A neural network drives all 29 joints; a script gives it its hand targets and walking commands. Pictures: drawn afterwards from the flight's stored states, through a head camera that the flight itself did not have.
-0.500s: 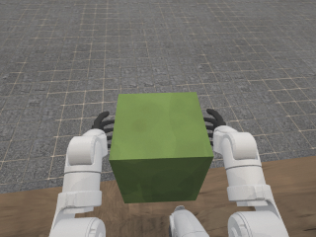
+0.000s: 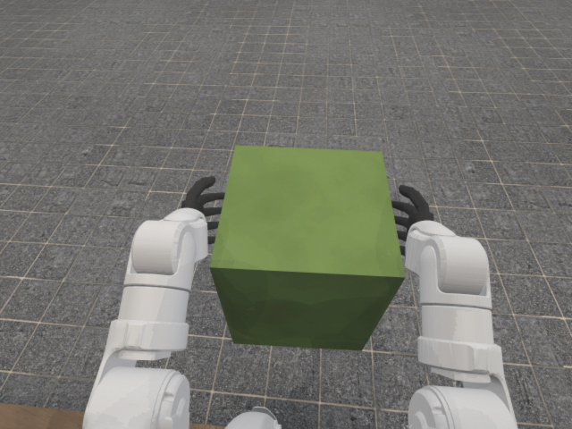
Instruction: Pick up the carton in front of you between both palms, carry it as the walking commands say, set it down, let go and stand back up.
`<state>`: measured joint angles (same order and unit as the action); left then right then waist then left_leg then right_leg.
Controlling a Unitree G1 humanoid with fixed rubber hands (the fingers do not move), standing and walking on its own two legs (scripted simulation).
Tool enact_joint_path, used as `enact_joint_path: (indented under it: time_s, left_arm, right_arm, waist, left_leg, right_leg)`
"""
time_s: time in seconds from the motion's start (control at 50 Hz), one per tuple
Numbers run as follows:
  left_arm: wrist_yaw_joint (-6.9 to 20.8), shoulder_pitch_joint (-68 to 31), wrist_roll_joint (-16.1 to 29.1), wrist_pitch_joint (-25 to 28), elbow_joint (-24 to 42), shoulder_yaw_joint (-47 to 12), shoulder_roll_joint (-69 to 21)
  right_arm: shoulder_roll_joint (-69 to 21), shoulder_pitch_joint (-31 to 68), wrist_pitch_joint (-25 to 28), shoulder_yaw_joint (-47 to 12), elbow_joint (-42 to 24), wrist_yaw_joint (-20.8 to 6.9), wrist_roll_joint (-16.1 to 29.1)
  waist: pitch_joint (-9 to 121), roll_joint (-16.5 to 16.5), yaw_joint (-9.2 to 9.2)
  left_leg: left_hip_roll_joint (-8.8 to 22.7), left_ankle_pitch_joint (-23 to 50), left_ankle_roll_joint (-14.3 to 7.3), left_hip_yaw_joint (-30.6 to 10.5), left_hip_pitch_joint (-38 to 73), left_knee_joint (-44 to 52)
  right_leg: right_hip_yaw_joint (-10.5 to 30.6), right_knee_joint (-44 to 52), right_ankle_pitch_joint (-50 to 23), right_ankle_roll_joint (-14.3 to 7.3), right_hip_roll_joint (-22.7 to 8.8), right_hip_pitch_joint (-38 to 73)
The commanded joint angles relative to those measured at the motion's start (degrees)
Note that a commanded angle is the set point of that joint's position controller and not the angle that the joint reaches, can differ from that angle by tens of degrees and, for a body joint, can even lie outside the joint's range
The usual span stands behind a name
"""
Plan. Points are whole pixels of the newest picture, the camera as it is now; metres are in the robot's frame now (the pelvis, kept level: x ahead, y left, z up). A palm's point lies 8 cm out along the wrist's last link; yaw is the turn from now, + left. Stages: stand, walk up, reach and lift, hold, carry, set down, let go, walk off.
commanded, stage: carry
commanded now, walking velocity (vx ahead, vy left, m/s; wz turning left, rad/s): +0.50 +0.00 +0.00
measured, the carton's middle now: (302, 254) +0.37 +0.04 +0.03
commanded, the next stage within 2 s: none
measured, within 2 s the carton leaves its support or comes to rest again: neither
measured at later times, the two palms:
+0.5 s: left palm (273, 133) +0.76 +0.14 -0.04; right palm (400, 139) +0.76 -0.16 -0.03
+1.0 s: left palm (272, 78) +1.10 +0.20 -0.07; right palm (368, 82) +1.09 -0.10 -0.07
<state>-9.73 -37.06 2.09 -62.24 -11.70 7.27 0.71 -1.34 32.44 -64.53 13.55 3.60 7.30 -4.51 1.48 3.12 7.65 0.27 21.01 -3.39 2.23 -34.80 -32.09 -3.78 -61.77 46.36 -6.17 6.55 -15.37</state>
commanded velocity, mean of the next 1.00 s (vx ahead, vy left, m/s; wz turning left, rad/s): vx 0.50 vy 0.00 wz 0.00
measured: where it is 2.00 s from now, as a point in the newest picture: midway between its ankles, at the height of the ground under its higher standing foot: (317, 214)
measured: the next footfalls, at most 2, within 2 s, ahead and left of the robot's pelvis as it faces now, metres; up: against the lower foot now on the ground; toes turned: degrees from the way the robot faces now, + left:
left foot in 0.02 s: +0.19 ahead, +0.07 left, -0.12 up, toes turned +3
right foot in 0.46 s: +0.57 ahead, -0.05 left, -0.25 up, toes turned -1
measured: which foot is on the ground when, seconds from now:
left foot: up 0.00-0.00, down 0.02-0.50, up 0.52-0.90, down 0.92-1.00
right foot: down 0.00-0.04, up 0.06-0.44, down 0.46-0.92, up 0.94-1.00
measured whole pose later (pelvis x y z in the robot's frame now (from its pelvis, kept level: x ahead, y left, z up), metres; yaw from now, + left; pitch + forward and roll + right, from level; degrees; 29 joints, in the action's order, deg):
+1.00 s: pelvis +0.73 +0.05 -0.17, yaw +0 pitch +5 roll +0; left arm -8.3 -35.3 0.4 -62.9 -4.9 10.2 0.7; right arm -2.7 33.4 -62.8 11.6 1.9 8.3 -4.2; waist -0.5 -0.6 0.4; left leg -0.8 -6.6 -5.4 7.4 -29.5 -30.2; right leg -1.6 -64.5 28.1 -0.9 2.6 -20.5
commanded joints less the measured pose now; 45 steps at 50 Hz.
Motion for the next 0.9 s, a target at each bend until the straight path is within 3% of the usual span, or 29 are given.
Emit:
enact_joint_path:
  time_s: [0.0, 0.02, 0.04, 0.06, 0.1, 0.12, 0.14, 0.18, 0.2, 0.22, 0.24, 0.26, 0.34, 0.4, 0.42, 0.44, 0.46, 0.48, 0.5, 0.52, 0.54, 0.58, 0.6, 0.62, 0.68, 0.76, 0.82, 0.86, 0.88]
  left_arm:
    - [17.1, -35.5, 24.5, 1.0, 6.3, -35.3, -65.3]
    - [17.1, -35.5, 23.1, 0.7, 5.1, -34.4, -64.7]
    - [16.7, -35.9, 22.0, -0.2, 4.4, -32.8, -63.3]
    - [16.1, -33.8, 19.5, -0.8, 3.2, -30.6, -61.0]
    - [15.0, -35.1, 17.4, -1.0, 4.7, -29.0, -61.1]
    - [14.6, -36.0, 16.4, -0.7, 6.2, -28.5, -61.3]
    - [14.3, -37.1, 15.7, -0.1, 7.2, -28.3, -61.7]
    - [13.8, -37.9, 14.8, 0.7, 8.9, -28.7, -62.8]
    - [13.6, -37.9, 14.7, 1.1, 9.8, -29.2, -63.3]
    - [13.4, -37.3, 15.0, 1.5, 10.8, -30.0, -63.2]
    - [13.1, -37.5, 15.0, 1.9, 12.1, -30.9, -63.5]
    - [12.8, -36.7, 14.7, 2.1, 12.5, -31.3, -63.3]
    - [11.9, -34.3, 12.9, 2.2, 15.5, -32.3, -59.5]
    - [11.3, -32.1, 11.6, 1.1, 15.7, -32.0, -54.9]
    - [11.3, -30.8, 11.2, 0.6, 15.2, -31.6, -53.7]
    - [11.6, -30.2, 10.8, 0.1, 15.1, -31.3, -52.6]
    - [12.0, -28.7, 10.3, -0.3, 14.0, -30.4, -50.2]
    - [12.3, -29.2, 10.9, -0.8, 11.2, -29.8, -48.9]
    - [12.5, -27.8, 11.6, -1.4, 8.5, -28.4, -49.5]
    - [12.9, -29.2, 13.4, -1.4, 9.2, -29.6, -51.5]
    - [13.7, -32.8, 16.6, -1.6, 12.1, -32.2, -55.9]
    - [14.8, -42.2, 21.8, -1.1, 17.0, -36.1, -62.3]
    - [15.1, -44.0, 23.8, -0.8, 18.2, -37.3, -64.4]
    - [15.3, -45.2, 25.1, -0.4, 19.5, -38.1, -65.6]
    - [15.9, -43.2, 26.0, 0.3, 19.6, -38.7, -66.8]
    - [16.8, -40.0, 26.0, 1.3, 18.8, -39.8, -66.0]
    - [16.8, -38.3, 25.3, 1.6, 18.7, -40.2, -64.1]
    - [16.3, -36.6, 24.0, 1.1, 17.8, -39.8, -62.1]
    - [16.1, -35.7, 23.0, 0.8, 17.1, -39.4, -60.9]
  right_arm:
    - [-52.8, 35.2, 1.4, -36.5, -2.0, -10.2, 18.3]
    - [-52.1, 34.7, 1.1, -36.0, -0.5, -10.8, 18.3]
    - [-51.3, 34.6, 1.0, -35.6, 2.7, -11.2, 19.1]
    - [-53.8, 35.2, 0.8, -36.8, 3.6, -11.8, 21.2]
    - [-59.1, 41.4, 1.2, -39.2, 1.0, -13.0, 26.4]
    - [-62.1, 45.4, 1.6, -40.8, -0.7, -13.5, 28.7]
    - [-64.5, 48.3, 2.0, -41.7, -1.9, -13.9, 30.7]
    - [-67.0, 51.1, 2.8, -42.9, -3.8, -14.3, 32.8]
    - [-67.3, 51.0, 3.3, -42.9, -4.0, -14.3, 33.0]
    - [-67.8, 49.7, 3.7, -43.0, -4.1, -14.4, 33.0]
    - [-68.1, 49.0, 4.0, -43.4, -4.2, -14.5, 33.3]
    - [-67.8, 47.1, 4.3, -43.3, -3.9, -14.5, 33.3]
    - [-65.7, 42.6, 5.1, -43.6, -4.5, -14.8, 33.4]
    - [-62.4, 40.1, 4.6, -43.4, -3.7, -14.7, 32.7]
    - [-61.3, 39.2, 4.2, -43.3, -2.7, -14.6, 32.1]
    - [-60.2, 38.2, 3.9, -42.9, -1.6, -14.5, 31.4]
    - [-58.8, 38.7, 3.4, -42.5, -0.5, -14.3, 31.0]
    - [-59.2, 39.8, 2.4, -42.1, 0.4, -14.2, 31.4]
    - [-57.6, 39.0, 1.3, -40.6, 1.4, -13.5, 30.6]
    - [-57.4, 39.5, 0.8, -40.1, -0.4, -13.0, 29.3]
    - [-57.8, 41.5, 1.0, -39.9, -1.4, -12.5, 28.2]
    - [-58.9, 43.9, 1.2, -38.0, -4.4, -11.6, 26.2]
    - [-59.5, 42.7, 1.5, -37.9, -4.6, -11.1, 24.9]
    - [-59.5, 41.7, 1.8, -37.4, -5.2, -10.7, 23.8]
    - [-58.5, 39.1, 2.8, -37.5, -6.4, -9.5, 21.2]
    - [-56.9, 37.0, 3.9, -39.1, -8.4, -9.1, 19.0]
    - [-55.3, 37.2, 3.8, -40.8, -10.3, -9.4, 19.5]
    - [-54.4, 36.5, 3.1, -41.7, -10.1, -9.9, 20.5]
    - [-53.9, 35.3, 2.6, -41.7, -9.3, -10.3, 21.0]
  waist:
    - [26.2, -8.6, -14.46]
    - [22.0, 4.5, -16.29]
    - [26.5, 11.0, -10.21]
    - [28.5, 6.0, -11.49]
    - [27.8, -2.8, -11.2]
    - [25.5, -2.4, -10.32]
    - [22.5, -5.3, -9.33]
    - [21.7, -2.9, -10.55]
    - [23.9, 1.0, -11.1]
    - [24.7, 0.8, -11.45]
    - [23.7, -1.5, -13.3]
    - [24.5, -0.3, -14.97]
    - [21.0, 1.1, -16.83]
    - [19.6, 2.2, -14.8]
    - [20.6, 2.2, -11.99]
    - [23.3, 1.4, -7.06]
    - [25.0, -6.6, -4.41]
    - [31.8, -17.2, -6.52]
    - [38.0, -16.1, -1.95]
    - [40.7, -12.3, -0.5]
    - [36.9, -3.3, -2.56]
    - [32.3, -3.9, -3.88]
    - [29.5, -2.7, -4.01]
    - [29.2, -4.2, -4.09]
    - [29.5, -9.1, -3.63]
    - [27.7, -9.9, -2.15]
    - [25.7, -10.3, -2.85]
    - [28.1, -10.1, -6.76]
    - [30.4, -8.9, -9.41]
  left_leg:
    - [-1.4, 1.2, -3.4, 4.1, 34.5, 3.7]
    - [3.6, 2.1, -4.9, -1.2, 39.7, 6.9]
    - [14.0, 21.0, -10.1, -17.0, 59.2, -9.5]
    - [17.3, 12.2, -12.2, -24.5, 59.4, -6.8]
    - [17.3, -20.8, -15.6, -32.5, 48.1, -2.6]
    - [17.6, -16.8, -15.1, -33.5, 42.2, -3.4]
    - [16.6, -16.1, -14.6, -30.1, 33.3, -1.2]
    - [14.5, -13.8, -14.2, -26.4, 25.5, 2.3]
    - [14.5, -5.2, -13.2, -25.0, 28.8, -0.9]
    - [12.1, -4.0, -11.2, -22.0, 33.1, -3.2]
    - [6.3, -10.6, -8.6, -17.7, 36.6, -8.2]
    - [4.5, -8.9, -7.8, -16.2, 39.9, -10.0]
    - [0.7, -18.5, -6.6, -10.9, 33.2, -12.7]
    - [0.3, -22.4, -5.4, -7.3, 30.9, -21.1]
    - [0.5, -16.2, -4.8, -6.2, 31.1, -27.6]
    - [1.2, -10.7, -3.9, -4.1, 27.8, -37.8]
    - [-1.9, -32.3, -1.9, -1.8, 14.6, -52.1]
    - [-2.9, -62.0, 1.2, -4.5, -8.5, -64.5]
    - [-3.2, -62.8, 2.9, -7.1, -21.0, -71.8]
    - [-1.8, -58.4, 2.4, -6.9, -23.8, -69.5]
    - [0.1, -54.5, 1.4, -6.4, -20.2, -62.4]
    - [1.3, -46.9, 1.2, -6.1, -17.4, -55.8]
    - [2.0, -45.5, 2.0, -5.3, -15.7, -50.6]
    - [2.4, -46.0, 2.6, -4.5, -14.4, -46.8]
    - [2.7, -41.9, 2.5, -2.4, -16.5, -37.7]
    - [0.7, -29.1, 0.9, 1.1, -10.1, -18.2]
    - [-2.2, -20.3, 1.0, 5.9, 2.7, -0.9]
    - [-3.3, -13.9, -0.5, 7.7, 17.3, 7.6]
    - [-2.4, -12.0, -0.9, 7.8, 28.7, 9.3]
  right_leg:
    - [2.5, -17.1, -63.0, 0.5, -9.4, -2.5]
    - [0.4, -34.6, -31.8, 2.9, -3.7, -13.6]
    - [4.9, -42.2, -5.4, 5.4, -1.4, -34.7]
    - [6.3, -39.4, -9.3, 4.1, -3.4, -39.5]
    - [10.4, -27.8, -18.5, 4.2, -7.4, -41.9]
    - [10.3, -23.5, -19.7, 4.4, -8.5, -40.2]
    - [9.6, -15.1, -22.4, 5.0, -9.0, -35.7]
    - [5.3, -6.7, -24.4, 6.0, -8.2, -28.4]
    - [5.1, -11.1, -34.0, 5.1, -8.7, -29.1]
    - [5.3, -7.5, -37.1, 4.4, -8.9, -33.0]
    - [5.7, 3.1, -45.9, 3.7, -8.5, -36.9]
    - [2.9, 7.0, -50.9, 3.4, -6.7, -37.7]
    - [-1.5, 30.8, -66.6, 3.4, -4.0, -21.4]
    - [-1.6, 41.1, -74.5, 1.8, -5.0, -9.3]
    - [-2.5, 44.1, -73.6, 1.0, -5.9, -3.3]
    - [-3.4, 44.6, -69.0, 0.4, -7.1, 7.6]
    - [2.6, 39.6, -70.4, -0.6, -12.0, 20.7]
    - [17.8, 18.6, -103.1, -7.8, -25.9, 45.3]
    - [30.1, 20.3, -89.1, -15.6, -30.9, 53.9]
    - [37.7, 27.6, -57.5, -18.6, -30.8, 49.2]
    - [35.3, 32.1, -46.7, -14.0, -26.2, 39.4]
    - [31.3, 30.3, -57.9, -11.9, -24.5, 28.3]
    - [27.7, 32.9, -53.6, -11.0, -22.7, 22.1]
    - [26.5, 34.0, -51.9, -10.6, -21.3, 19.8]
    - [21.0, 31.9, -67.7, -9.9, -19.4, 22.6]
    - [12.6, 31.2, -76.3, -6.6, -14.9, 22.0]
    - [7.3, 33.2, -78.8, -3.2, -13.9, 20.8]
    - [3.3, 25.3, -84.0, 0.0, -13.5, 19.3]
    - [0.5, 17.9, -80.2, 1.6, -12.6, 14.5]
